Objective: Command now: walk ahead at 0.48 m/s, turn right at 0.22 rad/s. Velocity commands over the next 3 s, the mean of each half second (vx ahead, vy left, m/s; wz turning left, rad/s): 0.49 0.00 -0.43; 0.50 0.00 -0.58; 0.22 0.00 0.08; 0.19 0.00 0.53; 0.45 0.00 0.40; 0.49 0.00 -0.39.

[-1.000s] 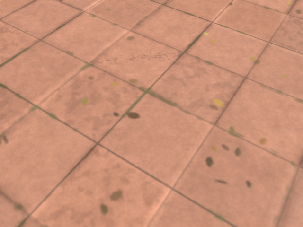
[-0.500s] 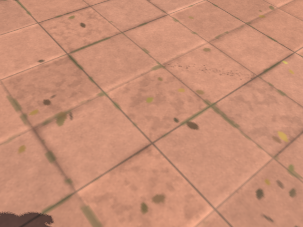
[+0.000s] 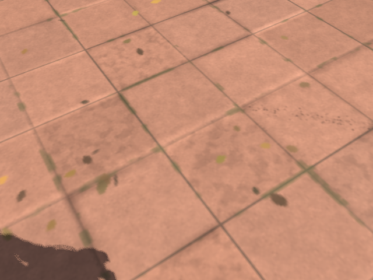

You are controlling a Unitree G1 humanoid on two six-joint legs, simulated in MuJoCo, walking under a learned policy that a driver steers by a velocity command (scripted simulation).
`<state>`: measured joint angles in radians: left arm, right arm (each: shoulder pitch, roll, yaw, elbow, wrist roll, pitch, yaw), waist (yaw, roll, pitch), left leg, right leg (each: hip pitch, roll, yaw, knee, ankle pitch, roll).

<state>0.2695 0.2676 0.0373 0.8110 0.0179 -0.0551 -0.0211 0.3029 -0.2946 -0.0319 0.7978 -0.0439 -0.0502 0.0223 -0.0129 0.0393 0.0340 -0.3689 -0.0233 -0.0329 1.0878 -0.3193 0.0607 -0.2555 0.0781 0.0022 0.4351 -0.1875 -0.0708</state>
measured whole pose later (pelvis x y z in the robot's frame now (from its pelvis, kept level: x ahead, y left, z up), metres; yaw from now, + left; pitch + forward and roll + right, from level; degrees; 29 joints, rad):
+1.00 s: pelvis +0.49 -0.10 -0.01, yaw -35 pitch +0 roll +0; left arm 0.19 0.28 0.06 0.78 0.01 -0.01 -0.01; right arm 0.28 -0.25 -0.03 0.80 -0.03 -0.05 0.00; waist -0.03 0.01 0.08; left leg -0.41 0.10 0.01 1.21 -0.35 -0.01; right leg -0.31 0.13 -0.04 0.49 -0.19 -0.13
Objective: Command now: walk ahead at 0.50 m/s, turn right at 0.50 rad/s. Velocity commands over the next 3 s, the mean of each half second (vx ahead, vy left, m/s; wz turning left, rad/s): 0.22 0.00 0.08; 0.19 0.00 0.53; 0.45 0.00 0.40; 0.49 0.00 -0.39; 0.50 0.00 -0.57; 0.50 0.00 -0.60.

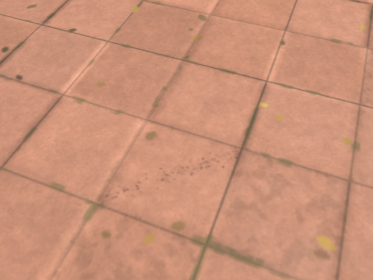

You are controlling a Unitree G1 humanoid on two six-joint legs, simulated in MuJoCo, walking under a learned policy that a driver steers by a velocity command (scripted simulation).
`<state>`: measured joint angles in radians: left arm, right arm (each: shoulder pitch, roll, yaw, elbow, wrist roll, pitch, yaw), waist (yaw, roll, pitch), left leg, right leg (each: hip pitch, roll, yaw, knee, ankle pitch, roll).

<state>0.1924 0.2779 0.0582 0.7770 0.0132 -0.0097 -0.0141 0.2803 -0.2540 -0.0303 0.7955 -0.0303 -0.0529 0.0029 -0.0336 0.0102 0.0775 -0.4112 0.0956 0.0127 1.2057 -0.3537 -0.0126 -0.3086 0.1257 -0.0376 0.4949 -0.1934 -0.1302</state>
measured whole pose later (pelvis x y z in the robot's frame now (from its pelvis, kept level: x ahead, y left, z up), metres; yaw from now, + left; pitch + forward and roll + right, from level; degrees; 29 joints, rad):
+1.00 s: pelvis +0.25 +0.00 +0.02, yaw +23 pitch +1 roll +1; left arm 0.33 0.29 0.04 0.82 0.02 -0.03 0.04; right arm 0.22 -0.31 -0.10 0.77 -0.04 0.02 0.04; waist 0.02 0.04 -0.03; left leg -0.55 -0.11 -0.11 0.97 -0.27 0.01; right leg -0.12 0.02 0.00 0.33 -0.23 -0.04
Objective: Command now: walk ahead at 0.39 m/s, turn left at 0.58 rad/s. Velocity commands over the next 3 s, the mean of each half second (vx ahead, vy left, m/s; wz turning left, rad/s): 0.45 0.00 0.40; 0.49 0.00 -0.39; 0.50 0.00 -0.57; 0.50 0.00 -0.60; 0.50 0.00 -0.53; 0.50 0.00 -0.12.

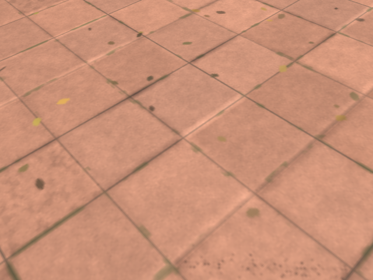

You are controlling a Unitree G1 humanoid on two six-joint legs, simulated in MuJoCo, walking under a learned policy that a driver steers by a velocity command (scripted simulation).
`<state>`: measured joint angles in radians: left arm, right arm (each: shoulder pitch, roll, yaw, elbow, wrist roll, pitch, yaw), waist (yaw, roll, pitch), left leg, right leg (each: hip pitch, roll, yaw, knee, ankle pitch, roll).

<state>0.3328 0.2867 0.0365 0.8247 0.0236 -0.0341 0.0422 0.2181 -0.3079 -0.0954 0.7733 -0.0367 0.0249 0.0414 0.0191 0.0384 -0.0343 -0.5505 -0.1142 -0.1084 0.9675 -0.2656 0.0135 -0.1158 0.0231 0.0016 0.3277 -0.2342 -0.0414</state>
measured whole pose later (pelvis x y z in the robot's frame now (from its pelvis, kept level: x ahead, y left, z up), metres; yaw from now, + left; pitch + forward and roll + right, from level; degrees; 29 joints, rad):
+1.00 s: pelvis +0.50 +0.09 -0.02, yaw -4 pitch +0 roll +0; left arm 0.19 0.27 0.07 0.85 0.02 -0.02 -0.02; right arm 0.29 -0.23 -0.02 0.89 -0.02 -0.08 0.00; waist -0.01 0.01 0.06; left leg -0.31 0.02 0.05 1.26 -0.38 0.03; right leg -0.36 0.12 -0.08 0.56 -0.21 -0.15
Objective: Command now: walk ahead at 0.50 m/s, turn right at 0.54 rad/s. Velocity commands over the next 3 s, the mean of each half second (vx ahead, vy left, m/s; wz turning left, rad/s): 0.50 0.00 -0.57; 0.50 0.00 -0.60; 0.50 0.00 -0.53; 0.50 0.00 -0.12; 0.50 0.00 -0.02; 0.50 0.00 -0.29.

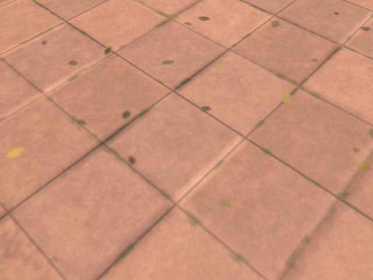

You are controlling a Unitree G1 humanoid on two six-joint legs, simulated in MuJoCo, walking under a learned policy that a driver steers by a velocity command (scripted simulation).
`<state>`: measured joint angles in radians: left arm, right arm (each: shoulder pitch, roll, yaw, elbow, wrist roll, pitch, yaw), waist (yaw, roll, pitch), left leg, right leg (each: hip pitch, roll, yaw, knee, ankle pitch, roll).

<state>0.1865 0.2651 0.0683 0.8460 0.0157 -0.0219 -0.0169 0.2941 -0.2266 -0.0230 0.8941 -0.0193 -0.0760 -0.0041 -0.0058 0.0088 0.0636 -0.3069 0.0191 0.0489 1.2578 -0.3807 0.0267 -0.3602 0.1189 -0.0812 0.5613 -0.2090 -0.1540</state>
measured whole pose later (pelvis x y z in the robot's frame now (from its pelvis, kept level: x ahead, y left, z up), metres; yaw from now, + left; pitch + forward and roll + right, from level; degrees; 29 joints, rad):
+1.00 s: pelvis +0.51 -0.10 -0.01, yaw -36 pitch +1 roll +1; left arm 0.06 0.27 0.04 0.69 0.04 -0.02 -0.04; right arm 0.38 -0.26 -0.04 0.86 -0.02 -0.04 0.00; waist -0.05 0.01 0.06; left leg -0.17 0.10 0.14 1.03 -0.48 -0.02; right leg -0.47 0.07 -0.07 0.64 -0.20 -0.13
